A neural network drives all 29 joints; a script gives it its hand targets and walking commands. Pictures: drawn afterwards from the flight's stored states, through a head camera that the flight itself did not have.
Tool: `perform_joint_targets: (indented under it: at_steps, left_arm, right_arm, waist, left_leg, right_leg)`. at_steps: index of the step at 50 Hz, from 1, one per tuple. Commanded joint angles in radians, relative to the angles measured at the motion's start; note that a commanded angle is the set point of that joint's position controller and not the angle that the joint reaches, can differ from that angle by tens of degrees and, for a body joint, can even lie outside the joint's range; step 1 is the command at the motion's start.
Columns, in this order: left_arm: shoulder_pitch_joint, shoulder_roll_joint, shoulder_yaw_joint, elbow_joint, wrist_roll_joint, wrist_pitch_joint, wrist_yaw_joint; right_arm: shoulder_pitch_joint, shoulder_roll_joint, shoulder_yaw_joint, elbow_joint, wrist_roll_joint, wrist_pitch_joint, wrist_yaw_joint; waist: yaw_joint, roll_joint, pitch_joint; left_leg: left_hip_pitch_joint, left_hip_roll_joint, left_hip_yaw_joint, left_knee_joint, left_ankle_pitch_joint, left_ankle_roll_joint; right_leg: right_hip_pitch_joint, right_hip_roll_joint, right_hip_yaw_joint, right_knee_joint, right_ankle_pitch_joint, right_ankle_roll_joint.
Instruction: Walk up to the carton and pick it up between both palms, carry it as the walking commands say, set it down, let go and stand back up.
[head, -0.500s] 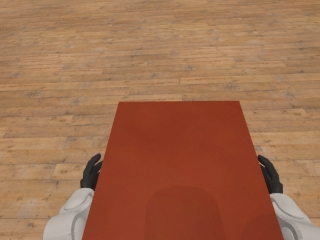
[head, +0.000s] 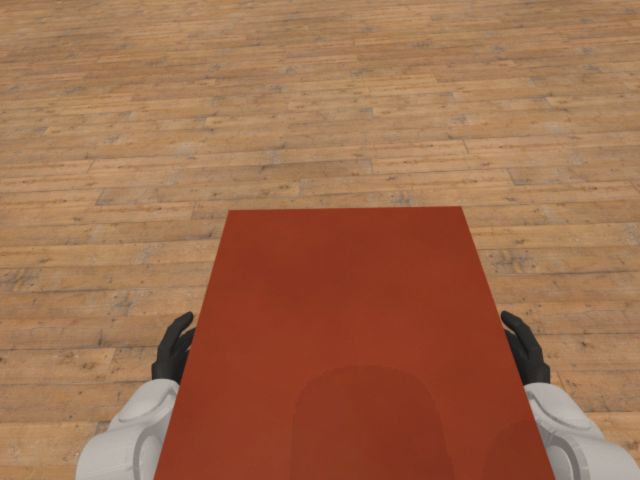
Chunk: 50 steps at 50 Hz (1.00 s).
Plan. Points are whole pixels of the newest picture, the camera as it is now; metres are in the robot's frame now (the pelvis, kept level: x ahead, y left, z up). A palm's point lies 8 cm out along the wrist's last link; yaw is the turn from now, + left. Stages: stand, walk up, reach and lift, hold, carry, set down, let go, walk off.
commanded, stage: carry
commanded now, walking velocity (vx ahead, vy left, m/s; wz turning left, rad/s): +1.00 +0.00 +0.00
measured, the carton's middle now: (345, 378) +0.26 -0.02 +0.01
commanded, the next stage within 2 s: none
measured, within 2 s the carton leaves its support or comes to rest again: neither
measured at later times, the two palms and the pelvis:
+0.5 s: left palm (203, 115) +0.81 +0.19 +0.06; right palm (382, 100) +0.81 -0.17 +0.06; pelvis +0.58 +0.00 +0.00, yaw -1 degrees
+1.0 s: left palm (211, 28) +1.26 +0.21 +0.07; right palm (337, 6) +1.32 -0.15 +0.07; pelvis +1.05 -0.01 +0.00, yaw +3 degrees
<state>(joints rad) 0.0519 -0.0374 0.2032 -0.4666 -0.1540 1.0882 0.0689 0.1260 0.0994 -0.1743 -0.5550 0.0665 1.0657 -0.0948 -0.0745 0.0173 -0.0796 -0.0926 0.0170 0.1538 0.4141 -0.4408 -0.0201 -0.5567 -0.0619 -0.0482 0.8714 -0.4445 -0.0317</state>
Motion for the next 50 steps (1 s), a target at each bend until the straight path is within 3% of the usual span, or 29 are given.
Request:
perform_joint_targets:
  at_steps: [1, 2, 3, 4, 5, 6, 8, 12, 15, 16, 17, 18, 19, 21, 24, 26, 29, 30, 31, 32, 33, 35, 37, 44, 45, 46, 47, 48, 50]
  left_arm:
    - [-0.28, -0.743, -0.754, -0.166, -0.014, -0.05, -0.096]
    - [-0.267, -0.74, -0.751, -0.177, 0.003, -0.058, -0.079]
    - [-0.258, -0.725, -0.741, -0.173, 0.026, -0.054, -0.061]
    - [-0.281, -0.709, -0.742, -0.185, 0.053, -0.056, -0.045]
    - [-0.334, -0.693, -0.731, -0.215, 0.064, -0.053, -0.033]
    - [-0.321, -0.69, -0.718, -0.229, 0.068, -0.047, -0.028]
    - [-0.398, -0.709, -0.77, -0.29, 0.008, -0.039, -0.036]
    - [-0.447, -0.737, -0.838, -0.3, -0.08, -0.031, -0.073]
    - [-0.385, -0.724, -0.895, -0.29, -0.152, -0.024, -0.107]
    - [-0.403, -0.723, -0.925, -0.336, -0.166, -0.028, -0.112]
    - [-0.425, -0.716, -0.941, -0.361, -0.18, -0.025, -0.124]
    - [-0.451, -0.727, -0.957, -0.403, -0.201, -0.027, -0.134]
    - [-0.466, -0.719, -0.961, -0.408, -0.212, -0.023, -0.14]
    - [-0.435, -0.732, -0.908, -0.325, -0.205, -0.025, -0.152]
    - [-0.426, -0.751, -0.868, -0.273, -0.168, -0.037, -0.138]
    - [-0.403, -0.766, -0.822, -0.251, -0.124, -0.036, -0.128]
    - [-0.281, -0.754, -0.759, -0.2, -0.023, -0.043, -0.093]
    - [-0.263, -0.757, -0.745, -0.203, -0.001, -0.047, -0.078]
    - [-0.278, -0.735, -0.75, -0.236, 0.011, -0.049, -0.061]
    - [-0.271, -0.71, -0.747, -0.21, 0.03, -0.032, -0.047]
    - [-0.257, -0.681, -0.739, -0.203, 0.052, -0.026, -0.04]
    - [-0.328, -0.677, -0.729, -0.268, 0.038, -0.019, -0.037]
    - [-0.411, -0.721, -0.783, -0.323, -0.015, -0.017, -0.046]
    - [-0.466, -0.783, -0.906, -0.367, -0.155, -0.02, -0.126]
    - [-0.498, -0.774, -0.931, -0.406, -0.171, -0.024, -0.134]
    - [-0.511, -0.763, -0.941, -0.423, -0.175, -0.021, -0.138]
    - [-0.513, -0.739, -0.94, -0.418, -0.177, -0.014, -0.138]
    - [-0.518, -0.737, -0.936, -0.399, -0.178, -0.004, -0.137]
    - [-0.474, -0.742, -0.924, -0.351, -0.181, 0.006, -0.141]
  right_arm:
    - [-0.539, 0.66, 0.901, -0.26, 0.276, -0.004, 0.177]
    - [-0.583, 0.645, 0.897, -0.271, 0.289, -0.002, 0.189]
    - [-0.573, 0.628, 0.887, -0.266, 0.286, 0.008, 0.194]
    - [-0.588, 0.625, 0.918, -0.287, 0.289, 0.017, 0.201]
    - [-0.618, 0.645, 0.903, -0.27, 0.325, 0.021, 0.207]
    - [-0.612, 0.672, 0.892, -0.246, 0.336, 0.022, 0.207]
    - [-0.517, 0.707, 0.837, -0.19, 0.302, 0.01, 0.2]
    - [-0.474, 0.714, 0.772, -0.127, 0.201, 0.004, 0.175]
    - [-0.321, 0.674, 0.712, -0.097, 0.101, -0.012, 0.126]
    - [-0.277, 0.658, 0.702, -0.115, 0.096, -0.021, 0.115]
    - [-0.279, 0.663, 0.714, -0.146, 0.1, -0.027, 0.109]
    - [-0.326, 0.663, 0.727, -0.175, 0.108, -0.034, 0.105]
    - [-0.343, 0.648, 0.731, -0.183, 0.109, -0.036, 0.1]
    - [-0.395, 0.654, 0.794, -0.215, 0.11, -0.031, 0.098]
    - [-0.425, 0.691, 0.792, -0.208, 0.151, -0.022, 0.115]
    - [-0.476, 0.712, 0.834, -0.239, 0.191, -0.014, 0.134]
    - [-0.507, 0.663, 0.893, -0.267, 0.258, 0.001, 0.171]
    - [-0.575, 0.657, 0.907, -0.294, 0.288, 0.005, 0.183]
    - [-0.582, 0.629, 0.888, -0.302, 0.285, 0.011, 0.187]
    - [-0.558, 0.611, 0.874, -0.284, 0.274, 0.026, 0.186]
    - [-0.57, 0.601, 0.894, -0.28, 0.279, 0.039, 0.191]
    - [-0.55, 0.68, 0.877, -0.22, 0.307, 0.048, 0.197]
    - [-0.511, 0.713, 0.837, -0.19, 0.283, 0.039, 0.197]
    - [-0.417, 0.734, 0.75, -0.155, 0.142, -0.002, 0.15]
    - [-0.383, 0.724, 0.741, -0.151, 0.128, -0.006, 0.143]
    - [-0.4, 0.702, 0.74, -0.185, 0.13, -0.009, 0.137]
    - [-0.413, 0.662, 0.734, -0.204, 0.125, -0.007, 0.13]
    - [-0.413, 0.65, 0.721, -0.197, 0.118, -0.002, 0.125]
    - [-0.4, 0.625, 0.742, -0.201, 0.102, 0.003, 0.121]
  waist:
    - [0.076, 0.129, -0.29]
    - [0.114, 0.054, -0.364]
    - [0.133, -0.154, -0.397]
    - [0.125, -0.324, -0.392]
    - [0.132, -0.232, -0.355]
    - [0.129, -0.093, -0.268]
    - [0.118, -0.011, -0.243]
    - [0.091, -0.057, -0.138]
    - [0.052, -0.262, -0.385]
    - [0.024, -0.177, -0.471]
    - [-0.019, -0.063, -0.479]
    - [0.011, 0.193, -0.495]
    - [0.01, 0.284, -0.497]
    - [-0.004, 0.03, -0.377]
    - [0.01, -0.032, -0.205]
    - [0.033, -0.016, -0.143]
    - [0.068, 0.156, -0.289]
    - [0.095, 0.097, -0.374]
    - [0.114, -0.031, -0.429]
    - [0.114, -0.187, -0.447]
    - [0.115, -0.183, -0.388]
    - [0.106, -0.115, -0.293]
    - [0.099, -0.087, -0.301]
    - [0.074, -0.163, -0.383]
    - [0.059, -0.136, -0.427]
    - [0.05, -0.019, -0.474]
    - [0.04, 0.151, -0.503]
    - [0.044, 0.21, -0.51]
    - [0.04, 0.131, -0.415]
  left_leg:
    - [-0.012, 0.159, 0.033, 0.096, 0.974, -0.003]
    - [-0.212, 0.102, 0.015, 0.292, 0.894, -0.035]
    - [-0.468, -0.005, -0.013, 0.573, 0.355, -0.031]
    - [-0.666, -0.106, -0.101, 0.825, -0.094, 0.006]
    - [-0.77, -0.064, -0.195, 0.967, -0.199, 0.013]
    - [-0.91, -0.022, -0.175, 1.005, -0.205, 0.011]
    - [-1.172, 0.107, -0.247, 0.875, -0.229, 0.011]
    - [-0.571, 0.054, -0.058, 0.211, 0.174, -0.003]
    - [0.008, -0.119, 0.155, 0.012, 0.444, 0.013]
    - [0.254, -0.126, 0.142, 0.052, 0.375, 0.024]
    - [0.514, 0.007, -0.064, 0.048, 0.368, 0.092]
    - [0.693, 0.28, -0.482, -0.02, 0.499, 0.212]
    - [0.738, 0.377, -0.693, -0.039, 0.704, 0.313]
    - [0.752, 0.43, -0.607, 0.063, 0.948, 0.365]
    - [0.483, 0.392, -0.509, -0.026, 1.053, 0.234]
    - [0.22, 0.318, -0.293, -0.122, 1.084, 0.144]
    - [0.084, 0.138, 0.047, 0.077, 1.109, 0.0]
    - [-0.056, 0.094, 0.026, 0.221, 0.976, -0.025]
    - [-0.271, 0.028, 0.002, 0.434, 0.588, -0.031]
    - [-0.427, -0.061, -0.047, 0.66, -0.022, -0.007]
    - [-0.484, -0.072, -0.098, 0.768, -0.172, 0.012]
    - [-0.653, -0.004, -0.151, 0.793, -0.129, -0.009]
    - [-0.748, 0.066, -0.17, 0.599, -0.107, -0.007]
    - [-0.136, -0.068, 0.057, -0.036, 0.562, 0.024]
    - [0.046, -0.04, 0.026, -0.021, 0.706, 0.055]
    - [0.278, 0.105, -0.102, 0.067, 1.17, 0.111]
    - [0.484, 0.311, -0.285, 0.107, 1.672, 0.214]
    - [0.541, 0.411, -0.358, 0.103, 1.78, 0.274]
    - [0.513, 0.395, -0.353, 0.084, 1.662, 0.274]
  right_leg:
    - [0.511, 0.136, -0.171, -0.466, 0.366, -0.011]
    - [0.754, 0.075, -0.041, -0.383, 0.364, -0.086]
    - [0.929, -0.152, 0.309, -0.48, 0.375, -0.204]
    - [1.043, -0.305, 0.681, -0.522, 0.673, -0.337]
    - [1.06, -0.338, 0.693, -0.452, 0.82, -0.383]
    - [1.133, -0.312, 0.572, -0.398, 1.118, -0.337]
    - [1.277, -0.361, 0.501, -0.407, 1.069, -0.247]
    - [0.732, -0.171, 0.121, -0.674, 1.01, -0.088]
    - [0.686, -0.1, -0.131, -0.395, 1.452, 0.003]
    - [0.572, -0.071, -0.133, -0.205, 1.381, 0.0]
    - [0.261, -0.034, -0.091, 0.036, 1.024, 0.01]
    - [-0.033, 0.103, -0.017, 0.315, 0.253, 0.029]
    - [-0.142, 0.093, 0.087, 0.464, -0.012, 0.014]
    - [-0.391, 0.013, 0.126, 0.547, -0.056, 0.001]
    - [-0.376, -0.052, 0.12, 0.248, -0.122, 0.002]
    - [-0.07, -0.016, -0.021, -0.203, 0.037, 0.014]
    - [0.442, 0.154, -0.192, -0.522, 0.529, 0.01]
    - [0.646, 0.083, -0.098, -0.43, 0.676, -0.064]
    - [0.847, -0.103, 0.122, -0.382, 1.018, -0.168]
    - [0.952, -0.301, 0.341, -0.431, 1.312, -0.271]
    - [0.919, -0.352, 0.438, -0.439, 1.539, -0.308]
    - [0.971, -0.362, 0.355, -0.406, 1.625, -0.268]
    - [1.008, -0.332, 0.327, -0.44, 1.47, -0.228]
    - [0.757, -0.1, -0.108, -0.399, 1.383, -0.005]
    - [0.632, -0.067, -0.121, -0.331, 1.246, 0.02]
    - [0.435, -0.029, -0.134, -0.196, 0.928, 0.053]
    - [0.22, 0.049, -0.103, 0.004, 0.29, 0.077]
    - [0.144, 0.066, -0.002, 0.127, -0.114, 0.063]
    - [0.026, 0.021, 0.036, 0.016, -0.14, 0.046]
